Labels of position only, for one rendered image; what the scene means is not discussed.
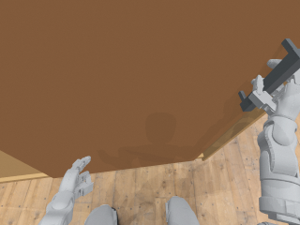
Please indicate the robot left forearm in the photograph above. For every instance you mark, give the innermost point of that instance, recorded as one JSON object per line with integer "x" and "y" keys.
{"x": 60, "y": 210}

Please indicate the robot left thigh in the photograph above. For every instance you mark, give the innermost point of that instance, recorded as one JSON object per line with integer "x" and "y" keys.
{"x": 103, "y": 215}

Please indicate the robot thigh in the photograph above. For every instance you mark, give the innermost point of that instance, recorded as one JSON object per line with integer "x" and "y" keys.
{"x": 178, "y": 212}
{"x": 103, "y": 215}

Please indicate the right robot hand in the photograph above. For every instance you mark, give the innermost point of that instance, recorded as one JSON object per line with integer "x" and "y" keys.
{"x": 287, "y": 97}

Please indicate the robot right forearm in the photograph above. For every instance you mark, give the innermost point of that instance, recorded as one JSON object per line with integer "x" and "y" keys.
{"x": 279, "y": 171}

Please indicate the left robot hand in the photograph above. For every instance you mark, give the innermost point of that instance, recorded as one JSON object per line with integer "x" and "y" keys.
{"x": 73, "y": 181}

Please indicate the robot right thigh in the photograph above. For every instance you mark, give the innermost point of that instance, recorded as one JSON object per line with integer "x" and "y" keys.
{"x": 178, "y": 212}

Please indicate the handle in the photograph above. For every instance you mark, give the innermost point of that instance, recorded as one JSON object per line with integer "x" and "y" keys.
{"x": 282, "y": 72}

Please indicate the wardrobe door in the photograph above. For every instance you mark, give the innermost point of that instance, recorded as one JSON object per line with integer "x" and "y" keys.
{"x": 130, "y": 83}
{"x": 10, "y": 166}

